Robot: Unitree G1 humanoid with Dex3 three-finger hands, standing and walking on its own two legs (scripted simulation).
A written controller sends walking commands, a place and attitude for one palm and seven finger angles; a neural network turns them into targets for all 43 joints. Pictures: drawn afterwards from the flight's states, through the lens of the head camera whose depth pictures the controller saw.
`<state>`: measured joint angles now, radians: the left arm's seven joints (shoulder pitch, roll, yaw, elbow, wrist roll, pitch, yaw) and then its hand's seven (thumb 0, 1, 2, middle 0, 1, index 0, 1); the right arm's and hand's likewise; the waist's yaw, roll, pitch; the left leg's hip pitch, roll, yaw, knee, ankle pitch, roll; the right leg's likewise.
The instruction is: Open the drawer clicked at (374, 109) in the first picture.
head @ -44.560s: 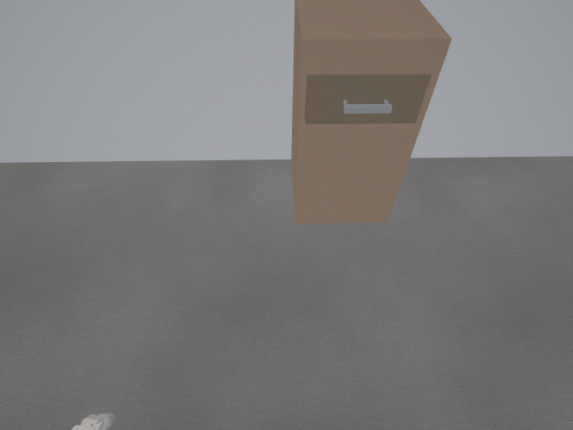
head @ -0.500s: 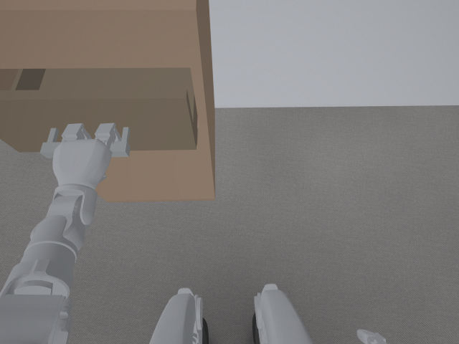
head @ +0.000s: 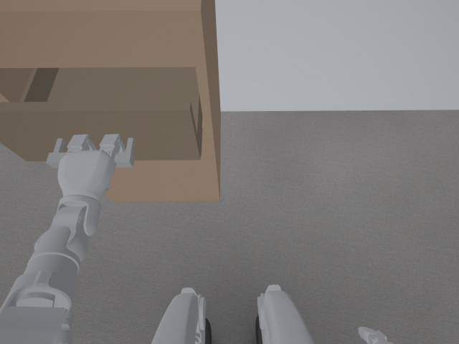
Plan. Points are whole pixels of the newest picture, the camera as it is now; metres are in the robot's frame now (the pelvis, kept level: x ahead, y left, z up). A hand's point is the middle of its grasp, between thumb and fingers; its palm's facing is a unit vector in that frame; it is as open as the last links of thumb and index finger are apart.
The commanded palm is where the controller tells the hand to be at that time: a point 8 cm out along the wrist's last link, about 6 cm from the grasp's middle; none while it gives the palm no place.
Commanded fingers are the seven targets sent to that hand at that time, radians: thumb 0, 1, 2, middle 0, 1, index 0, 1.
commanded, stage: pull the drawer open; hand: left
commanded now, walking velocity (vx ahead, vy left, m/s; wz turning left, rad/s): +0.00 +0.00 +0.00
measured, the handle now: (93, 151) +0.46 +0.27 -0.02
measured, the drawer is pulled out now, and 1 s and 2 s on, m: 0.09 0.15 0.24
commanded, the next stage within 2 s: none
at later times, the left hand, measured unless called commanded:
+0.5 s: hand (99, 195) +0.38 +0.25 -0.04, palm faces -0.02 -0.03 -1.00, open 5.6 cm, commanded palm +0.33 +0.27 +0.00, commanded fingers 0.00 0.90 0.90 -0.40 -1.35 -0.40 -1.35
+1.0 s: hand (96, 211) +0.35 +0.25 -0.04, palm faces -0.03 -0.03 -1.00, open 5.5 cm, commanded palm +0.30 +0.27 +0.00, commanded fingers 0.00 0.90 0.90 -0.40 -1.35 -0.40 -1.35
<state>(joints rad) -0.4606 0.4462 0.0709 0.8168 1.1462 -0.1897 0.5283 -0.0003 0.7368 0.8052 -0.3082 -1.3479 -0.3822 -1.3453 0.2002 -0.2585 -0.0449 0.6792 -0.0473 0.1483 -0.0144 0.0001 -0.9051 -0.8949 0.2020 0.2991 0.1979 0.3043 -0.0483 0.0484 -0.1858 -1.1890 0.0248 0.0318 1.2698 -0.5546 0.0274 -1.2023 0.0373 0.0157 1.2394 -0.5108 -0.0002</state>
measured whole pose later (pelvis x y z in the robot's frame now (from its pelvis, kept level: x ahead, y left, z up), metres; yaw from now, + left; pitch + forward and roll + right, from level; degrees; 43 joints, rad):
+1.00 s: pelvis +0.01 -0.01 +0.01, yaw +0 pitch +25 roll +0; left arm -0.17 0.40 0.06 0.58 1.14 -0.16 0.55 -0.01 0.73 0.80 -0.30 -1.35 -0.39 -1.35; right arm 0.14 -0.24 -0.05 0.65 -0.05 0.15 -0.03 0.00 -0.91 -0.89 0.20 0.30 0.20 0.30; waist -0.01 0.04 -0.19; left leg -1.11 0.03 0.03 1.24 -0.57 0.01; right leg -1.13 0.04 0.01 1.22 -0.53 -0.01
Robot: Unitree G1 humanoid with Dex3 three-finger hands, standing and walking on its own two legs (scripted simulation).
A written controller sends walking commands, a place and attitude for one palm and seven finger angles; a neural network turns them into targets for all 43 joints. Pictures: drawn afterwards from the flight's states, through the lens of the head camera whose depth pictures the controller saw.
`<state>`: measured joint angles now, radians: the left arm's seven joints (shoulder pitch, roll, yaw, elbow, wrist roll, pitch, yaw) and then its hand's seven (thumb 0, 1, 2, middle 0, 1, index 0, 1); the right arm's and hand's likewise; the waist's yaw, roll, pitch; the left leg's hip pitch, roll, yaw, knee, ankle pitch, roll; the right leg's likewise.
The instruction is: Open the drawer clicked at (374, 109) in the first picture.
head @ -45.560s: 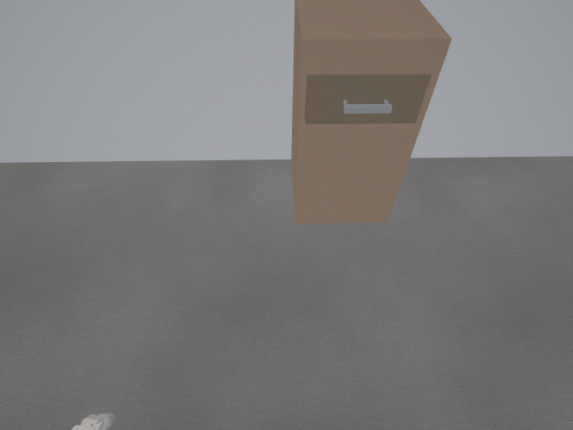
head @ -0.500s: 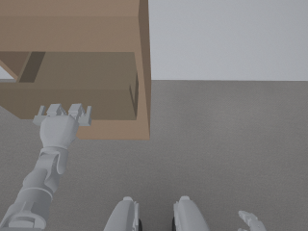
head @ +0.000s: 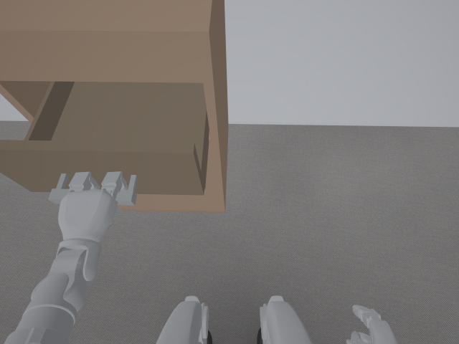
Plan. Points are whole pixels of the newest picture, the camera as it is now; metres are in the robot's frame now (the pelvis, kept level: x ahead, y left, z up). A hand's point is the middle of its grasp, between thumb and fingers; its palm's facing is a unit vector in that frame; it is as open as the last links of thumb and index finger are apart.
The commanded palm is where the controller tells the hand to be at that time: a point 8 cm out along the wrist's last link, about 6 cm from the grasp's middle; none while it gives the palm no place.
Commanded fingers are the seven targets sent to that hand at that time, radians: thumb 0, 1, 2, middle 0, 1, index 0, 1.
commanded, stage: pull the drawer open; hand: left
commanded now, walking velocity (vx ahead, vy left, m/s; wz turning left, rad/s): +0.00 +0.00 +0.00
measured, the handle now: (96, 187) +0.39 +0.27 -0.03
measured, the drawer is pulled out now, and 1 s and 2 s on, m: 0.15 0.24 0.30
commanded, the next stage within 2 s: open the thumb to release the handle in 1.72 s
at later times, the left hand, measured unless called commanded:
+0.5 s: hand (97, 242) +0.29 +0.26 -0.05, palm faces -0.02 -0.03 -1.00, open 5.5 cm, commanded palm +0.25 +0.27 -0.01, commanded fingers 0.00 0.90 0.90 -0.40 -1.35 -0.40 -1.35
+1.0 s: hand (90, 268) +0.24 +0.26 -0.05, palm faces -0.03 -0.03 -1.00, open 5.4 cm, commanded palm +0.20 +0.28 -0.01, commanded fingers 0.00 0.90 0.90 -0.40 -1.35 -0.40 -1.35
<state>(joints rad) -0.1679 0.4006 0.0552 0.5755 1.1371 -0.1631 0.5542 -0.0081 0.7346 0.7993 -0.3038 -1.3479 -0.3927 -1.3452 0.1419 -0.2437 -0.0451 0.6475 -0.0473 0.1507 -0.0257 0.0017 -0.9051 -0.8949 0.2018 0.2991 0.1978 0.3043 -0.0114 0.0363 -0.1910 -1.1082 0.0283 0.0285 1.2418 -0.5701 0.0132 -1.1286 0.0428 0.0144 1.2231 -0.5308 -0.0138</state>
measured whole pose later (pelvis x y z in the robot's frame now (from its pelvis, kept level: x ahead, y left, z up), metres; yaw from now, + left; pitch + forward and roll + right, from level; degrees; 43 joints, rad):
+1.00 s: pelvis +0.00 -0.01 -0.01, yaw +0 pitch +24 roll +0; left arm 0.19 0.39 0.07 0.29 1.12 -0.17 0.60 -0.03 0.73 0.80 -0.30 -1.35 -0.41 -1.35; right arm 0.08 -0.23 -0.04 0.61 -0.05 0.12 -0.03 0.00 -0.90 -0.90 0.20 0.30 0.20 0.30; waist 0.02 0.02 -0.19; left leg -1.10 0.03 0.02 1.28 -0.59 -0.01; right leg -1.13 0.05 0.00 1.28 -0.56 -0.03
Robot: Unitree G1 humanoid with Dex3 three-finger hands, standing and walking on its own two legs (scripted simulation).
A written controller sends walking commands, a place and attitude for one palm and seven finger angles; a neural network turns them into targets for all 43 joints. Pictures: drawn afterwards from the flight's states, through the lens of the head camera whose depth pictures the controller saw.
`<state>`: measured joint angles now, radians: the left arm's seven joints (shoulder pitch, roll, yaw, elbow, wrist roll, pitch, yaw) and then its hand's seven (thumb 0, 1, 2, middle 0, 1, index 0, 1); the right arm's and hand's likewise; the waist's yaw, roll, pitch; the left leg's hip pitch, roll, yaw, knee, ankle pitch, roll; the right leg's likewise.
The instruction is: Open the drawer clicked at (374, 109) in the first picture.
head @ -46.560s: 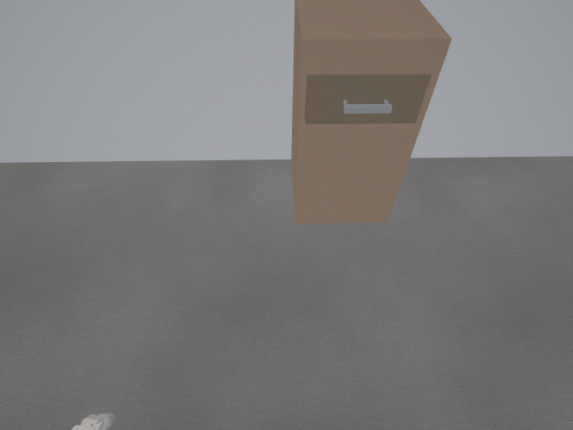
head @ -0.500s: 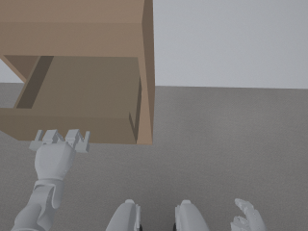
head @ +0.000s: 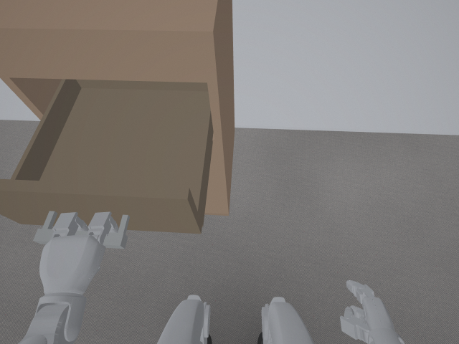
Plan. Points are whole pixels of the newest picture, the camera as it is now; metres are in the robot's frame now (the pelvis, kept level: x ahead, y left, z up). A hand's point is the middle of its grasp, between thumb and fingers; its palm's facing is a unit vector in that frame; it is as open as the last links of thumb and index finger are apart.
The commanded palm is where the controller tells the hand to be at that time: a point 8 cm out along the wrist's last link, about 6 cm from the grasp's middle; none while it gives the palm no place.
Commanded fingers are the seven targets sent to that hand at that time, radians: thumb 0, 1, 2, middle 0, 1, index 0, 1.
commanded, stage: pull the drawer open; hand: left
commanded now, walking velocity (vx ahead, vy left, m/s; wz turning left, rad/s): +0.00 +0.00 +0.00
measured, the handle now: (84, 228) +0.30 +0.28 -0.02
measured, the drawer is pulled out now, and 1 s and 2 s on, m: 0.24 0.30 0.29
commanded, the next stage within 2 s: open the thumb to release the handle in 0.72 s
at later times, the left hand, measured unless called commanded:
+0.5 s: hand (81, 292) +0.20 +0.27 -0.04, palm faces -0.05 -0.02 -1.00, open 5.4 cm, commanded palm +0.16 +0.29 +0.00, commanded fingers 0.00 0.90 0.90 -0.40 -1.35 -0.40 -1.35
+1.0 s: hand (82, 291) +0.20 +0.27 -0.04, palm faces +0.01 -0.01 -1.00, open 5.9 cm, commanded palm +0.19 +0.27 +0.00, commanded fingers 0.00 0.20 0.60 -0.35 -1.27 -0.35 -1.27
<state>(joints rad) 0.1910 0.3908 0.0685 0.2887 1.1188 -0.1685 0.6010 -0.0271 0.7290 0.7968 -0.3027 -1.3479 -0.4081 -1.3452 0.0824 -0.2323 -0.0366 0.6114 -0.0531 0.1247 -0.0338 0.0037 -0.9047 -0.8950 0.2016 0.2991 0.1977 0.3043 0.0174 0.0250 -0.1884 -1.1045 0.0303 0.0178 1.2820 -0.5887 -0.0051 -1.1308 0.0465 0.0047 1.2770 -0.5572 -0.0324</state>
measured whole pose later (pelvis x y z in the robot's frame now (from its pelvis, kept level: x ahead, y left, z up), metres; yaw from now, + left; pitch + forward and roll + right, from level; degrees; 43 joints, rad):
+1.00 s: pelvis -0.01 -0.01 -0.02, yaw +2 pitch +24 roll +0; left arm 0.29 0.37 0.06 0.20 1.12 -0.16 0.65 -0.01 0.64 0.78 -0.32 -1.33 -0.42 -1.33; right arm 0.06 -0.24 -0.05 0.62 -0.07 0.09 -0.05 0.00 -0.90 -0.90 0.20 0.30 0.20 0.30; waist 0.06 0.04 -0.18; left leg -1.18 0.01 -0.02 1.36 -0.60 -0.02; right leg -1.19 0.03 -0.03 1.36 -0.58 -0.04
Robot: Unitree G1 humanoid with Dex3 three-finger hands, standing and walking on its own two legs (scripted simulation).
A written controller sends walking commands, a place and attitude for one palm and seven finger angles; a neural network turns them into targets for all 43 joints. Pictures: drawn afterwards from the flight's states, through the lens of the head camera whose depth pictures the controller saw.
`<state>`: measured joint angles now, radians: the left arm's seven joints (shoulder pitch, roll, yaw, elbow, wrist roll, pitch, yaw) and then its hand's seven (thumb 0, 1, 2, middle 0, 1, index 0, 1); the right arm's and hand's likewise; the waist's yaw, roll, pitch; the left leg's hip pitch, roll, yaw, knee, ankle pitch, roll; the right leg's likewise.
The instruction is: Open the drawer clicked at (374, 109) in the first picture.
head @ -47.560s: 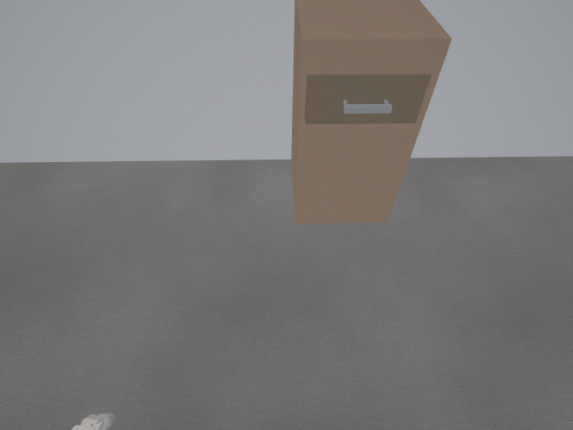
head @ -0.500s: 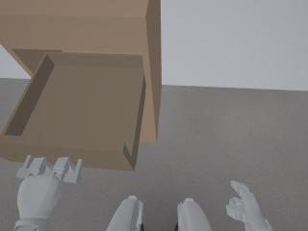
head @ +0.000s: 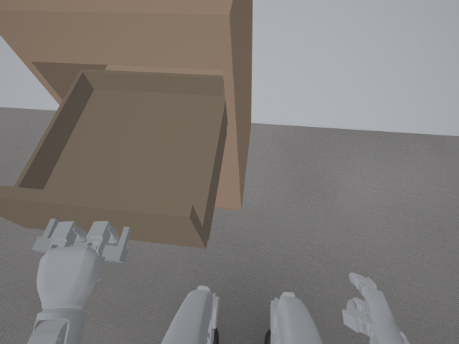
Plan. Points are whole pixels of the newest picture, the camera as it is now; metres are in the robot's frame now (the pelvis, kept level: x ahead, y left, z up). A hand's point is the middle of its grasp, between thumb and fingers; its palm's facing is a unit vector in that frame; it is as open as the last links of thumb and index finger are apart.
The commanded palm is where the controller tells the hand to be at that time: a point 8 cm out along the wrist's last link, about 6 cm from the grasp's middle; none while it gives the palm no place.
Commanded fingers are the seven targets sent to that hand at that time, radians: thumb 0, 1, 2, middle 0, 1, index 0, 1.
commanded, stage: open the thumb to release the handle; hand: left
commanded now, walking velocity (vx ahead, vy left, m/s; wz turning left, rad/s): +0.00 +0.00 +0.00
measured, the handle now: (85, 238) +0.27 +0.28 +0.00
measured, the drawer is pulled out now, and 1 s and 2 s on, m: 0.30 0.29 0.29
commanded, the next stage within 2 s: lift the hand off the handle in 0.32 s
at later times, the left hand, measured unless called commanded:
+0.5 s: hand (86, 274) +0.22 +0.27 -0.02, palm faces -0.01 -0.03 -1.00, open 13.3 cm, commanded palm +0.20 +0.26 +0.03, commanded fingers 0.00 -0.50 0.30 -0.30 -1.20 -0.30 -1.20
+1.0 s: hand (84, 269) +0.22 +0.27 -0.02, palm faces -0.07 -0.05 -1.00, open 13.6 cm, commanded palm +0.22 +0.27 +0.05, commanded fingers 0.00 -0.50 0.30 -0.30 -1.20 -0.30 -1.20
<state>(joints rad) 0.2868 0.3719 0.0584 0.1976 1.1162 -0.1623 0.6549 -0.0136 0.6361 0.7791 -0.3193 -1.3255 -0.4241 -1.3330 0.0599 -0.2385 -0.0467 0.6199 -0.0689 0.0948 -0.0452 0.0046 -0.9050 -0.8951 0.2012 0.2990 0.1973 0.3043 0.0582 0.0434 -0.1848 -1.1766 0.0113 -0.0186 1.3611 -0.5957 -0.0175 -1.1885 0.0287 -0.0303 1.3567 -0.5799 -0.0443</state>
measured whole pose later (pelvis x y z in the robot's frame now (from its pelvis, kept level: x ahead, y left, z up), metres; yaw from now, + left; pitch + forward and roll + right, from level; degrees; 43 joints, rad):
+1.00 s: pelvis +0.00 +0.01 +0.03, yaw +0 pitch +20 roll -1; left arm 0.28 0.38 0.01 0.22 1.09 -0.12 0.56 0.00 -0.49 0.30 -0.32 -1.20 -0.37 -1.21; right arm 0.09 -0.23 -0.02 0.61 -0.06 0.06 -0.07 0.01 -0.90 -0.89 0.20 0.30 0.20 0.30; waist 0.03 0.05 -0.17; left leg -1.05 0.01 -0.02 1.25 -0.56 0.00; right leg -1.05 0.03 -0.03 1.22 -0.53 -0.02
